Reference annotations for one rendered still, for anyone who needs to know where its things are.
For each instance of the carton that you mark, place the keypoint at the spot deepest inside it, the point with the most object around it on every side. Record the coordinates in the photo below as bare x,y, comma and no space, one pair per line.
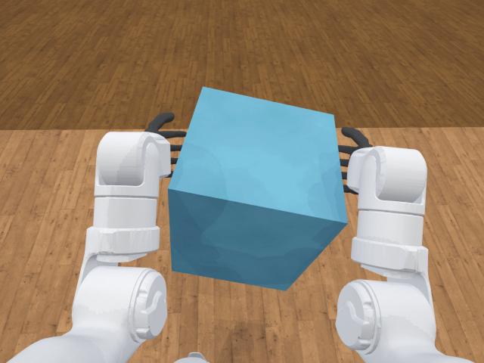
257,191

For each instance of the right robot upper arm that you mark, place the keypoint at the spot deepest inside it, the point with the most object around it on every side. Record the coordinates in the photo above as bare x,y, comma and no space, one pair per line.
388,322

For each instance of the right robot forearm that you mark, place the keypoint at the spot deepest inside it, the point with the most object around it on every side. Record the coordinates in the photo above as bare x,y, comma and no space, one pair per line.
391,183

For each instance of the robot left shin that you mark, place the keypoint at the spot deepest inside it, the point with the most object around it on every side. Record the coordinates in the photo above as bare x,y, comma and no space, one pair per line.
197,355

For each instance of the robot left hand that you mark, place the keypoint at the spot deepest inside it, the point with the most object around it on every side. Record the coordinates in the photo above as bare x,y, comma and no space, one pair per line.
157,123

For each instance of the left robot forearm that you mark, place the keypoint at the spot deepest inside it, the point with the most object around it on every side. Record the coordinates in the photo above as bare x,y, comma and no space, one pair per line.
129,166

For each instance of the robot right hand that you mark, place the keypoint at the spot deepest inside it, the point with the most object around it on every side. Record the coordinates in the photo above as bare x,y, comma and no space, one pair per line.
361,141

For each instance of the left robot upper arm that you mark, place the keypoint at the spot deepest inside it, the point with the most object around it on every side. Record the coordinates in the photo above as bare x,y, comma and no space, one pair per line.
115,311

